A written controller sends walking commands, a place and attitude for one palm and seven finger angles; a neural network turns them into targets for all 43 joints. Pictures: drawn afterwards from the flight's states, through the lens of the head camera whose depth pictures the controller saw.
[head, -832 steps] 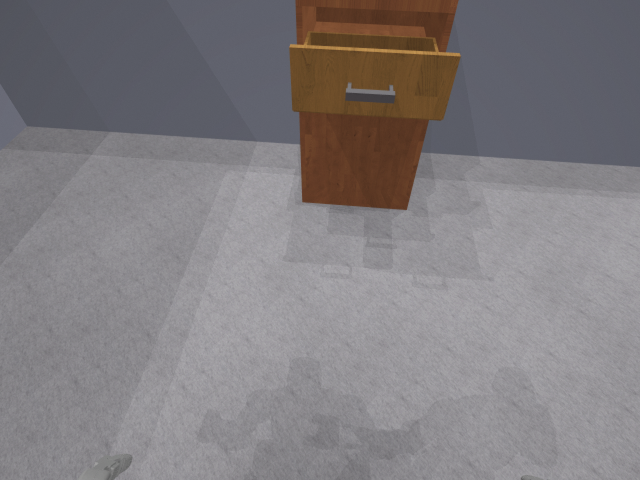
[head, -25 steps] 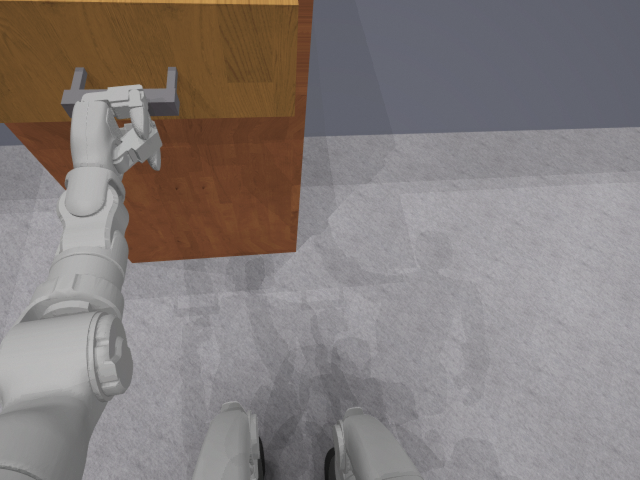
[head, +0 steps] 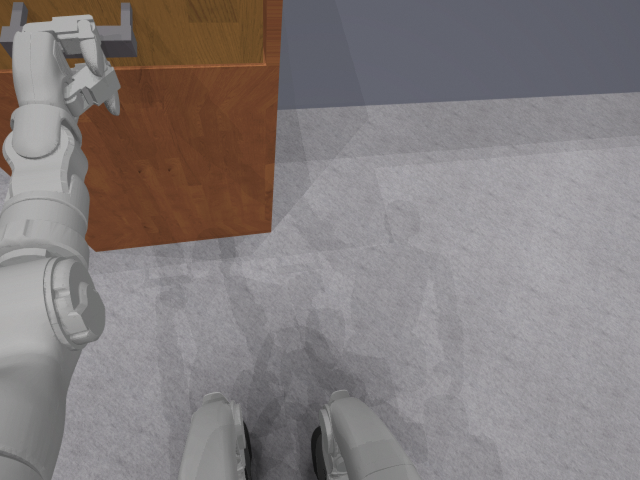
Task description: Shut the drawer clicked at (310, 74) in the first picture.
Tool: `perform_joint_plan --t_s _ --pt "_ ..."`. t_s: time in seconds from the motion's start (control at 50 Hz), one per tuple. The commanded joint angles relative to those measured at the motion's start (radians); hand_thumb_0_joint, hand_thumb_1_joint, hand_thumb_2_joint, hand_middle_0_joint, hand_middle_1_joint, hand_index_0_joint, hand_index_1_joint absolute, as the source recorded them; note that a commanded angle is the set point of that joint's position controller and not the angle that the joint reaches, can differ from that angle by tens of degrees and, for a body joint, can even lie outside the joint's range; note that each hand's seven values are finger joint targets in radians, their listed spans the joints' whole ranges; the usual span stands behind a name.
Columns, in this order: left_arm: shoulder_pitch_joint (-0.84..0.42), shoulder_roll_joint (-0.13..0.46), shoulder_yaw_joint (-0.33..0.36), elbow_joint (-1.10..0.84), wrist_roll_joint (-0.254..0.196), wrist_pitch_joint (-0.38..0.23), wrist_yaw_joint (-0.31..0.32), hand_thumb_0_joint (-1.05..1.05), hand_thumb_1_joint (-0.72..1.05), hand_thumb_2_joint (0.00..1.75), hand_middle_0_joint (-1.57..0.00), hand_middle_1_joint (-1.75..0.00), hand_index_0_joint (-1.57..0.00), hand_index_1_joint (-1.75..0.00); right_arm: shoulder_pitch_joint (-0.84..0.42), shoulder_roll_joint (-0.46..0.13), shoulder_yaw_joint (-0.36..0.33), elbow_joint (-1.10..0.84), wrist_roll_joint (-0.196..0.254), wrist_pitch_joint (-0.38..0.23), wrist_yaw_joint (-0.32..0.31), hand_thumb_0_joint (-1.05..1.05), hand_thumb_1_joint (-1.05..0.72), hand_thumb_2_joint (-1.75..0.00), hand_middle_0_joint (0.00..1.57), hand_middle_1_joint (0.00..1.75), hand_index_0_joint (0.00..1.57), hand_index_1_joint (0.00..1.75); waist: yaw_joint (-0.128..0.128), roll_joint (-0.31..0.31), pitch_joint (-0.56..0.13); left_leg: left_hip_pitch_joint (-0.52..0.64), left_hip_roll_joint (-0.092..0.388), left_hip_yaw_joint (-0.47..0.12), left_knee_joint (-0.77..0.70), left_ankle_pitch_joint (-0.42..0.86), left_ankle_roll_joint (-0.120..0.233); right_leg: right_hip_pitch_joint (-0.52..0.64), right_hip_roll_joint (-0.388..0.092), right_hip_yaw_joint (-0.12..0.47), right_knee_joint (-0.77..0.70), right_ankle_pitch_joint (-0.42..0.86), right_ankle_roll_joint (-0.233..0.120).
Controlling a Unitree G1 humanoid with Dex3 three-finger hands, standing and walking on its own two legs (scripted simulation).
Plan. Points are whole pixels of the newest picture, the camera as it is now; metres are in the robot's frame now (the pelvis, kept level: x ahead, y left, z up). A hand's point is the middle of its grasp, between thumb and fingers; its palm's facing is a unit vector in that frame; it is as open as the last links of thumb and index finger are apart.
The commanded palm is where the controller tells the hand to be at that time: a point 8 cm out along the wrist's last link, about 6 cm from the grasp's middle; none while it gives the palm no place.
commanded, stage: push the drawer shut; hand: left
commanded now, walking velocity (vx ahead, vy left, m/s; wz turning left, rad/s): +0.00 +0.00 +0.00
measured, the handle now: (73, 27) +0.64 +0.21 +0.07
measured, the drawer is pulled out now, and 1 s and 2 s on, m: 0.00 0.00 0.00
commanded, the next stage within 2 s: pull the fist back off the drawer in 0.22 s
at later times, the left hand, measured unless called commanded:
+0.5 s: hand (105, 74) +0.57 +0.17 +0.08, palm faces +0.06 -1.00 -0.07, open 2.8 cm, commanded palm +0.57 +0.19 +0.08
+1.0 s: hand (108, 91) +0.55 +0.17 +0.08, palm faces +0.06 -1.00 -0.05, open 3.2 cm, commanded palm +0.52 +0.20 +0.08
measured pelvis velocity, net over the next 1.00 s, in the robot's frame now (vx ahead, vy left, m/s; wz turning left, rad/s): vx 0.00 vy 0.01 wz -0.02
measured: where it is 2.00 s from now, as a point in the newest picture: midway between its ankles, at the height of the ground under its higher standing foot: outside the picture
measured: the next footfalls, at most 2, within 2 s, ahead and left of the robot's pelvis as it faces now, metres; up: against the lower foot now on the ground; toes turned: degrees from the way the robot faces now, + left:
none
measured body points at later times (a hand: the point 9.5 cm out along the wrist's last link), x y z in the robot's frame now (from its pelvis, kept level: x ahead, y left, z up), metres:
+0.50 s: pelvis -0.03 +0.00 -0.02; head +0.15 +0.05 +0.39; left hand +0.56 +0.23 +0.09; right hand -0.06 -0.26 -0.11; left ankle +0.05 +0.11 -0.63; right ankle +0.00 -0.11 -0.63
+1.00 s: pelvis +0.00 +0.01 +0.01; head +0.17 +0.03 +0.43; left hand +0.54 +0.23 +0.08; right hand -0.02 -0.24 -0.10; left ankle +0.05 +0.11 -0.63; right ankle +0.00 -0.11 -0.63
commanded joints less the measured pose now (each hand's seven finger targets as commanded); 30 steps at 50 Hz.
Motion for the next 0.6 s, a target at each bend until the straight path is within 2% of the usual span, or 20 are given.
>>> perform_joint_plan --t_s 0.0,0.02,0.04,0.06,0.08,0.12,0.14,0.18,0.2,0.22,0.24,0.28,0.34,0.38,0.42,0.46,0.48,0.54,0.58 --pt "-0.602 0.225 0.001 -0.249 -0.001 -0.046 0.02 0.0 0.9 0.9 -1.4 -1.6 -1.4 -1.6 0.225 -0.196 -0.068 -0.018 -0.003 -0.001 -0.012 0.0 -0.9 -0.9 0.2 0.3 0.2 0.3 -0.06 0.208 -0.545 0.615 -0.011 -0.078 -0.078 0.34 0.024 0.01 0.015 0.037 -0.165 0.258 -0.003" --pt "-0.611 0.225 0.008 -0.234 -0.001 -0.043 0.024 0.0 0.9 0.9 -1.4 -1.6 -1.4 -1.6 0.229 -0.197 -0.07 -0.013 -0.004 0.0 -0.013 0.0 -0.9 -0.9 0.2 0.3 0.2 0.3 -0.068 0.19 -0.537 0.614 -0.009 -0.083 -0.078 0.326 0.024 -0.003 0.015 0.035 -0.169 0.245 -0.001" --pt "-0.648 0.196 -0.021 -0.245 -0.002 -0.044 0.025 0.0 0.9 0.9 -1.4 -1.6 -1.4 -1.6 0.233 -0.197 -0.069 -0.008 -0.007 -0.003 -0.012 0.0 -0.9 -0.9 0.2 0.3 0.2 0.3 -0.084 0.207 -0.529 0.633 -0.008 -0.093 -0.077 0.331 0.024 -0.032 0.015 0.031 -0.165 0.243 -0.002" --pt "-0.655 0.197 -0.016 -0.224 -0.001 -0.039 0.03 0.0 0.9 0.9 -1.4 -1.6 -1.4 -1.6 0.236 -0.2 -0.069 -0.003 -0.006 -0.003 -0.013 0.0 -0.9 -0.9 0.2 0.3 0.2 0.3 -0.09 0.187 -0.518 0.621 -0.007 -0.096 -0.077 0.297 0.024 -0.047 0.015 0.029 -0.17 0.217 0.0" --pt "-0.671 0.231 -0.002 -0.215 0.006 -0.035 0.035 0.0 0.9 0.9 -1.4 -1.6 -1.4 -1.6 0.237 -0.204 -0.066 0.001 -0.007 -0.004 -0.016 0.0 -0.9 -0.9 0.2 0.3 0.2 0.3 -0.094 0.192 -0.501 0.597 -0.005 -0.095 -0.074 0.271 0.025 -0.055 0.015 0.031 -0.168 0.2 0.0" --pt "-0.714 0.237 -0.017 -0.211 0.016 -0.027 0.045 0.0 0.9 0.9 -1.4 -1.6 -1.4 -1.6 0.239 -0.206 -0.061 0.002 -0.008 -0.009 -0.018 0.0 -0.9 -0.9 0.2 0.3 0.2 0.3 -0.105 0.205 -0.489 0.575 -0.008 -0.099 -0.077 0.222 0.027 -0.071 0.015 0.03 -0.167 0.167 -0.002" --pt "-0.738 0.21 -0.043 -0.215 0.021 -0.027 0.047 0.0 0.9 0.9 -1.4 -1.6 -1.4 -1.6 0.237 -0.203 -0.06 0.002 -0.009 -0.014 -0.017 0.0 -0.9 -0.9 0.2 0.3 0.2 0.3 -0.113 0.234 -0.489 0.585 -0.01 -0.101 -0.075 0.214 0.027 -0.096 0.014 0.03 -0.162 0.161 -0.004" --pt "-0.768 0.23 -0.043 -0.215 0.026 -0.024 0.05 0.0 0.9 0.9 -1.4 -1.6 -1.4 -1.6 0.239 -0.209 -0.056 0.008 -0.011 -0.021 -0.022 0.0 -0.9 -0.9 0.2 0.3 0.2 0.3 -0.123 0.236 -0.497 0.585 -0.006 -0.111 -0.075 0.182 0.026 -0.114 0.013 0.028 -0.161 0.141 -0.003" --pt "-0.781 0.242 -0.041 -0.226 0.029 -0.025 0.054 0.0 0.9 0.9 -1.4 -1.6 -1.4 -1.6 0.241 -0.211 -0.055 0.007 -0.013 -0.024 -0.023 0.0 -0.9 -0.9 0.2 0.3 0.2 0.3 -0.121 0.26 -0.512 0.594 -0.006 -0.115 -0.076 0.179 0.025 -0.119 0.012 0.028 -0.157 0.137 -0.005" --pt "-0.793 0.22 -0.063 -0.23 0.032 -0.023 0.056 0.0 0.9 0.9 -1.4 -1.6 -1.4 -1.6 0.238 -0.21 -0.054 0.007 -0.013 -0.029 -0.024 0.0 -0.9 -0.9 0.2 0.3 0.2 0.3 -0.129 0.257 -0.522 0.601 -0.006 -0.12 -0.076 0.171 0.026 -0.127 0.013 0.027 -0.154 0.133 -0.005" --pt "-0.807 0.209 -0.07 -0.237 0.029 -0.023 0.056 0.0 0.9 0.9 -1.4 -1.6 -1.4 -1.6 0.239 -0.209 -0.055 0.007 -0.014 -0.036 -0.024 0.0 -0.9 -0.9 0.2 0.3 0.2 0.3 -0.131 0.285 -0.534 0.62 -0.005 -0.124 -0.075 0.18 0.026 -0.143 0.012 0.025 -0.149 0.137 -0.007" --pt "-0.806 0.23 -0.069 -0.209 0.032 -0.013 0.056 0.0 0.9 0.9 -1.4 -1.6 -1.4 -1.6 0.235 -0.215 -0.047 0.014 -0.012 -0.042 -0.029 0.0 -0.9 -0.9 0.2 0.3 0.2 0.3 -0.136 0.268 -0.517 0.59 -0.003 -0.126 -0.076 0.134 0.026 -0.148 0.011 0.025 -0.153 0.112 -0.005" --pt "-0.803 0.249 -0.06 -0.191 0.033 0.003 0.057 0.0 0.9 0.9 -1.4 -1.6 -1.4 -1.6 0.234 -0.217 -0.041 0.009 -0.011 -0.055 -0.031 0.0 -0.9 -0.9 0.2 0.3 0.2 0.3 -0.133 0.276 -0.507 0.555 -0.007 -0.122 -0.078 0.087 0.029 -0.14 0.012 0.028 -0.152 0.087 -0.008" --pt "-0.794 0.255 -0.067 -0.169 0.035 0.019 0.052 0.0 0.9 0.9 -1.4 -1.6 -1.4 -1.6 0.228 -0.219 -0.035 0.004 -0.009 -0.056 -0.033 0.0 -0.9 -0.9 0.2 0.3 0.2 0.3 -0.133 0.259 -0.488 0.521 -0.008 -0.119 -0.082 0.056 0.029 -0.132 0.011 0.027 -0.155 0.071 -0.006" --pt "-0.792 0.24 -0.078 -0.164 0.034 0.031 0.052 0.0 0.9 0.9 -1.4 -1.6 -1.4 -1.6 0.225 -0.219 -0.035 -0.002 -0.008 -0.061 -0.034 0.0 -0.9 -0.9 0.2 0.3 0.2 0.3 -0.134 0.253 -0.47 0.505 -0.009 -0.12 -0.087 0.019 0.03 -0.14 0.01 0.028 -0.158 0.054 -0.006" --pt "-0.798 0.247 -0.066 -0.187 0.03 0.031 0.05 0.0 0.9 0.9 -1.4 -1.6 -1.4 -1.6 0.226 -0.221 -0.036 -0.006 -0.01 -0.066 -0.032 0.0 -0.9 -0.9 0.2 0.3 0.2 0.3 -0.128 0.275 -0.505 0.528 -0.008 -0.125 -0.085 0.036 0.028 -0.144 0.01 0.024 -0.148 0.064 -0.008" --pt "-0.793 0.285 -0.036 -0.187 0.029 0.033 0.05 0.0 0.9 0.9 -1.4 -1.6 -1.4 -1.6 0.228 -0.223 -0.035 -0.005 -0.011 -0.067 -0.033 0.0 -0.9 -0.9 0.2 0.3 0.2 0.3 -0.117 0.266 -0.52 0.521 -0.007 -0.125 -0.082 0.037 0.028 -0.13 0.011 0.025 -0.145 0.064 -0.008" --pt "-0.757 0.271 -0.032 -0.179 0.02 0.039 0.041 0.0 0.9 0.9 -1.4 -1.6 -1.4 -1.6 0.231 -0.219 -0.036 -0.013 -0.009 -0.072 -0.028 0.0 -0.9 -0.9 0.2 0.3 0.2 0.3 -0.109 0.254 -0.516 0.511 -0.009 -0.118 -0.082 0.05 0.029 -0.113 0.013 0.027 -0.148 0.068 -0.008" --pt "-0.711 0.271 -0.023 -0.166 0.012 0.047 0.033 0.0 0.9 0.9 -1.4 -1.6 -1.4 -1.6 0.228 -0.222 -0.035 -0.021 -0.006 -0.068 -0.026 0.0 -0.9 -0.9 0.2 0.3 0.2 0.3 -0.095 0.225 -0.496 0.496 -0.008 -0.118 -0.092 0.037 0.027 -0.099 0.015 0.024 -0.153 0.059 -0.007"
